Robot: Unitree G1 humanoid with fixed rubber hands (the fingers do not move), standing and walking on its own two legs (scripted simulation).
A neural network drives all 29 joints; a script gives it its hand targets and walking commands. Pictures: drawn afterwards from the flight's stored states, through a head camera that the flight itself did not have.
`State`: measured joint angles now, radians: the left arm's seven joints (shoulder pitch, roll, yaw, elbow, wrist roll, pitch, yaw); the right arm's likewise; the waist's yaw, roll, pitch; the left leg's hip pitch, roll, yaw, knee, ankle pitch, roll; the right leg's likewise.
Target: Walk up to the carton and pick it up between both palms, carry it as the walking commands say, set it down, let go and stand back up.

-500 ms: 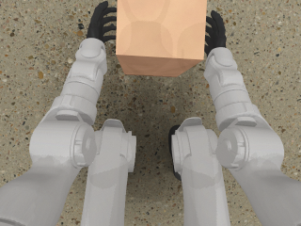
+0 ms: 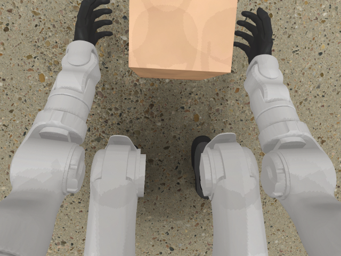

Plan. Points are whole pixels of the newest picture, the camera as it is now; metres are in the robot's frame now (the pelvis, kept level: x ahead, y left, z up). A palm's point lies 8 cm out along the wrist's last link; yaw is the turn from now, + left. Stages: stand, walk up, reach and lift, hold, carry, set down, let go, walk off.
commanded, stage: set down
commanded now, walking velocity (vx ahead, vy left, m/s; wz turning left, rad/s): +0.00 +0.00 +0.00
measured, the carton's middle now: (175, 42) +0.51 -0.02 -0.25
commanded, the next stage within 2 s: let go in 1.26 s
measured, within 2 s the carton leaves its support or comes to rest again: neither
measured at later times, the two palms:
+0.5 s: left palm (45, 6) +0.51 +0.16 -0.04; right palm (311, 36) +0.48 -0.19 -0.04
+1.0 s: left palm out of the picture +0.50 +0.16 +0.12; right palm out of the picture +0.47 -0.20 +0.12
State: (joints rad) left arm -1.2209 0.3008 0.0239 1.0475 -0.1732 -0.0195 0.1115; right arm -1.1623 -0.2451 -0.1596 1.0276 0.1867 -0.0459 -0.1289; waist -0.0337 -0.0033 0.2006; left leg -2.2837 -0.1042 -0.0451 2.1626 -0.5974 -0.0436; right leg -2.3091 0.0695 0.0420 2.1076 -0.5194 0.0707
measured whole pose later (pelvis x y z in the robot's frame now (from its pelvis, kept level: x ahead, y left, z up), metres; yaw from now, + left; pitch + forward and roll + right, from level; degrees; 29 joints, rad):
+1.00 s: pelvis +0.04 +0.00 +0.22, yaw +0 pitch +44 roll +0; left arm -0.89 0.18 0.19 0.80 0.01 0.09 0.05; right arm -0.80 -0.11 -0.29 0.71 0.02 0.07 -0.09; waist -0.03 0.01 -0.14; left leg -1.69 -0.07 -0.07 1.37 -0.46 -0.03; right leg -1.71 0.05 0.05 1.34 -0.40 0.03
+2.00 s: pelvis +0.14 +0.00 +0.39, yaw +1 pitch +9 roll +0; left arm 0.16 0.18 0.08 0.48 0.02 -0.01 -0.04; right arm 0.20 -0.19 -0.05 0.47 -0.01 -0.01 0.05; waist -0.01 0.00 -0.03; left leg -0.36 -0.03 -0.08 0.49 -0.29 0.00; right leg -0.38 0.02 0.06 0.47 -0.25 0.01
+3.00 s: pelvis +0.13 -0.01 +0.39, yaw +1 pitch -1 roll +0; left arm 0.19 0.33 0.03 0.81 0.04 0.01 0.02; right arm 0.19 -0.34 -0.02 0.79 -0.04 0.01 -0.03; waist 0.00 0.01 0.01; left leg -0.14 -0.01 -0.07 0.46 -0.30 -0.01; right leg -0.17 0.02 0.05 0.46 -0.27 0.00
